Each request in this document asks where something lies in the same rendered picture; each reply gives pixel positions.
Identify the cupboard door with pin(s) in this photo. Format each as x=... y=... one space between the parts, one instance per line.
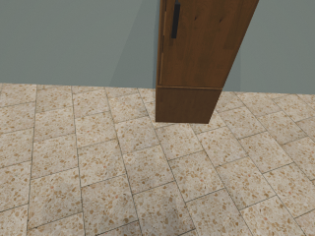
x=208 y=34

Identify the handle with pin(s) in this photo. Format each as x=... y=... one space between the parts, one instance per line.
x=175 y=19

